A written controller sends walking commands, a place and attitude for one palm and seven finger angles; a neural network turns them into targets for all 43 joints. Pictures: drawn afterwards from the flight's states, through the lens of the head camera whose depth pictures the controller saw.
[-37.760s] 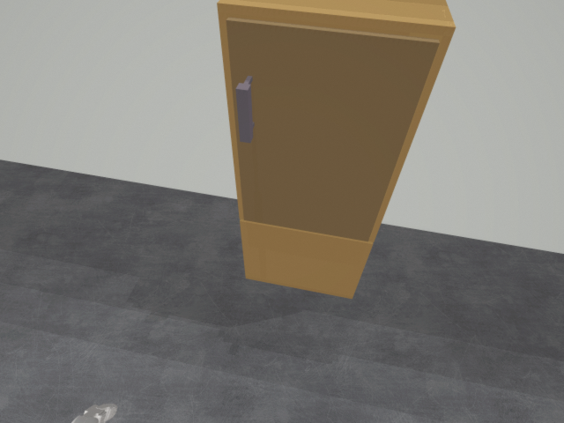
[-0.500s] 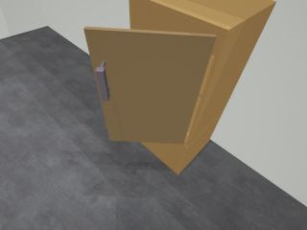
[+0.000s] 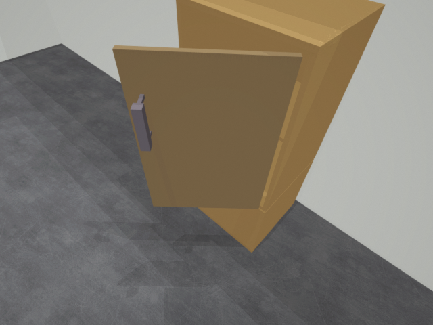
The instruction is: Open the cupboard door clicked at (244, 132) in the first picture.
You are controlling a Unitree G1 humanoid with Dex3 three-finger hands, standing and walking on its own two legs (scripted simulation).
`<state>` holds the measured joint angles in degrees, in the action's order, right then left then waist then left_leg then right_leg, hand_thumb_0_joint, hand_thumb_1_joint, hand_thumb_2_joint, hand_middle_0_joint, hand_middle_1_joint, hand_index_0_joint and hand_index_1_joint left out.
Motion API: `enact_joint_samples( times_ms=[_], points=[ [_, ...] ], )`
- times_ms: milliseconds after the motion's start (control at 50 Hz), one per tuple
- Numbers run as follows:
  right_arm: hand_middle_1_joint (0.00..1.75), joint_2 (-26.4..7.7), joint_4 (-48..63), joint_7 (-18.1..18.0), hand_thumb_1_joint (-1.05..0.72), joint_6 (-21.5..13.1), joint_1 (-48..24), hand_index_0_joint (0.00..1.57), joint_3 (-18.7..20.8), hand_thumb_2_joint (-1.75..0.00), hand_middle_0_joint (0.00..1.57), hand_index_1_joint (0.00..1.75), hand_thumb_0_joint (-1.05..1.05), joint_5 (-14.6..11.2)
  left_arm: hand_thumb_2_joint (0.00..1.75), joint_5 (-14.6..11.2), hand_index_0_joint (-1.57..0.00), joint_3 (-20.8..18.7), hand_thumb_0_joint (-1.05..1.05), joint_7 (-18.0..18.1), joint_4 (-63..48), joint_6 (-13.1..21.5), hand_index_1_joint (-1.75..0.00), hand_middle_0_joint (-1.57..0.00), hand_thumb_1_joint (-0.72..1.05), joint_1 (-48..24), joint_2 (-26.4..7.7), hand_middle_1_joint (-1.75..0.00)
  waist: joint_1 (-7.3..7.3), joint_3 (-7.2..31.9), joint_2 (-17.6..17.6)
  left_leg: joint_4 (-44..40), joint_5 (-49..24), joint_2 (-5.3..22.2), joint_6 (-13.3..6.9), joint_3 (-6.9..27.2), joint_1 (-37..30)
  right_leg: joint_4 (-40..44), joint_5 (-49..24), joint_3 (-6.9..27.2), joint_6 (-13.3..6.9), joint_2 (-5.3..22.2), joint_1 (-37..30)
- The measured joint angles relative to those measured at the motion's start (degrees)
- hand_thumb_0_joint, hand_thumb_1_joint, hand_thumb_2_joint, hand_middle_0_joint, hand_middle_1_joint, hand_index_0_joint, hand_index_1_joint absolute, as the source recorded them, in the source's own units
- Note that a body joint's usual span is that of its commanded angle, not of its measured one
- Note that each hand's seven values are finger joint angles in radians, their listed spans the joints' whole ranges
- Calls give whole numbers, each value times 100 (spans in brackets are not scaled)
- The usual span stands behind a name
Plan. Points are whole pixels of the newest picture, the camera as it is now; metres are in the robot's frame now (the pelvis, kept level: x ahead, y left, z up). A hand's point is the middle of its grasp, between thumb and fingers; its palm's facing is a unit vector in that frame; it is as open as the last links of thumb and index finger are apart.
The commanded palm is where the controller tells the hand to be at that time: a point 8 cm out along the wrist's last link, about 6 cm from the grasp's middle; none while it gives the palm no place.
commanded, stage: look again from close up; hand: left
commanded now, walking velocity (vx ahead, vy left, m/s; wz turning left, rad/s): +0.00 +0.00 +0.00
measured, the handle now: (143, 122) +0.54 +0.21 +0.06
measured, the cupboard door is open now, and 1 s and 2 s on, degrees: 42 42 42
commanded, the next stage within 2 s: raise the hand with hooked fingers in 0.58 s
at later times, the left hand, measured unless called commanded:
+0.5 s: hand out of the picture -0.02 +0.13 -0.18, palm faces +0.04 -0.99 -0.13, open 7.3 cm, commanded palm none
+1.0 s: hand (152, 266) +0.21 +0.13 +0.02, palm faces +0.09 -1.00 +0.03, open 8.0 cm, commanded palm +0.11 +0.20 -0.04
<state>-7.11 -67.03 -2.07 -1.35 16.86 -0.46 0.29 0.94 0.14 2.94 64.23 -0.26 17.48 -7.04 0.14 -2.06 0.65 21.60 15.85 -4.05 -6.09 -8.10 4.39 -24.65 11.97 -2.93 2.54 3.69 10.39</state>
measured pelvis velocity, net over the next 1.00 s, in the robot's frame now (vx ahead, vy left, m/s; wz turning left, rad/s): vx -0.03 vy -0.04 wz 0.07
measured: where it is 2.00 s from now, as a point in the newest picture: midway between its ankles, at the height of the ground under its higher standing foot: outside the picture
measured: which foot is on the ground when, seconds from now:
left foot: down 0.00-1.00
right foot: down 0.00-1.00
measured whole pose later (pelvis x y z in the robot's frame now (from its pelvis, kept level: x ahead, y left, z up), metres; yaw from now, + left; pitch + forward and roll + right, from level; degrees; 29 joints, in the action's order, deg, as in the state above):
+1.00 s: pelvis -0.03 -0.04 -0.03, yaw +4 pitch +5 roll +1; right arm -15.6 -38.7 -0.5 -16.4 13.7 0.8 -1.0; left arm -12.1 -4.2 -6.7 9.0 21.9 14.2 -8.4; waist 2.8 7.1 0.8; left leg 44.4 23.0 -2.7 -3.4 -4.8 27.2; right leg -45.7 20.2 -3.6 -2.4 0.7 31.1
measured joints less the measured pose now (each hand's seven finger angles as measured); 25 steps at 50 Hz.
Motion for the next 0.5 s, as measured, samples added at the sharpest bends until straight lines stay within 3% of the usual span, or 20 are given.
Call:
enact_joint_samples(
  times_ms=[500],
  points=[
    [30, 33, -29, -7, -91, -28, 139, 20, 7, -90, 20, 30, 0, -3, 90, 5, -20, 22, 0, -22, 68, 62, -30, -20, 91, 166, 153, -30, 4, 59, 13, -78, -55, 86, 80, 4, -22, 121, -69, -14, -86, -93, -36]
  ],
)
